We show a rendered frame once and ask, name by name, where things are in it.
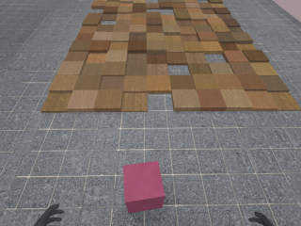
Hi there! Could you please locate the right robot hand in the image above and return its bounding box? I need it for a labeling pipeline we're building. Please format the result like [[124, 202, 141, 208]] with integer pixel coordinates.
[[248, 211, 274, 226]]

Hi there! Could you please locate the left robot hand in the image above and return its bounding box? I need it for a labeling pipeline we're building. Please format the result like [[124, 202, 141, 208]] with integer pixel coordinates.
[[34, 203, 64, 226]]

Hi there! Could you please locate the carton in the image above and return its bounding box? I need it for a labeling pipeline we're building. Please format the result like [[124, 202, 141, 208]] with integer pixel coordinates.
[[122, 160, 166, 214]]

